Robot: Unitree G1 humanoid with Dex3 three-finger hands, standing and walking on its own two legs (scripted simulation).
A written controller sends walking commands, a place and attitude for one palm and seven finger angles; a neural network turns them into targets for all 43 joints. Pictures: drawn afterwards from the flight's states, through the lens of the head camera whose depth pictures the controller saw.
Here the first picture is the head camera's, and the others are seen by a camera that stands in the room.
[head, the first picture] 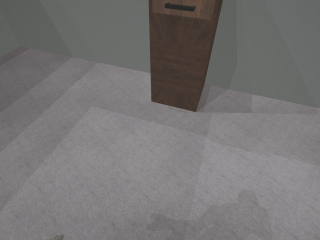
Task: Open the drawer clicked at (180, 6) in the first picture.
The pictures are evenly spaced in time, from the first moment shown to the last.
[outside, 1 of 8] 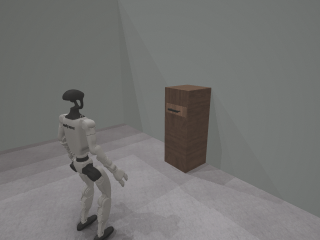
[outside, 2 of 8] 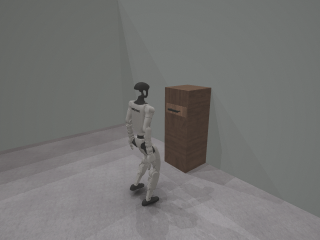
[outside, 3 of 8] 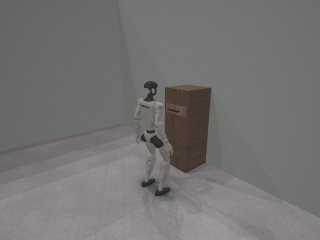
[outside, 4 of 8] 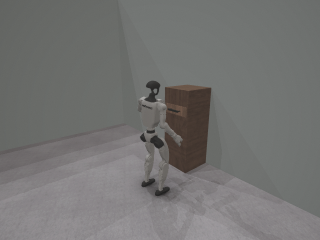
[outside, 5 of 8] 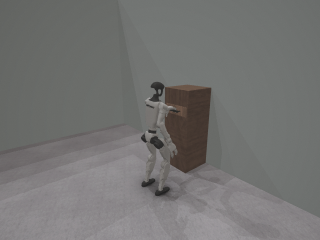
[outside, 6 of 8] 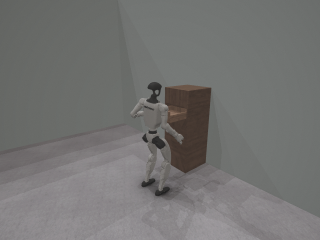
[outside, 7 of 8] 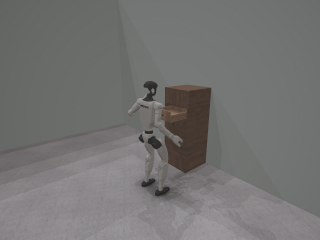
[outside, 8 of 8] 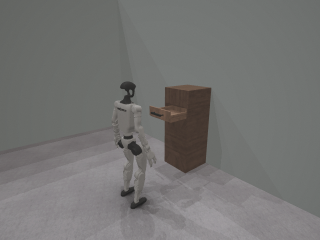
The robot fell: no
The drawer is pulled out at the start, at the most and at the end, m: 0.00 0.30 0.29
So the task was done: yes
